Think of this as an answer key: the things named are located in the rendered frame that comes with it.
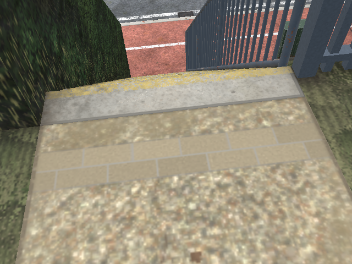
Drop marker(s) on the stairs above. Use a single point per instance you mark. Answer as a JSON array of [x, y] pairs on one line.
[[164, 76]]

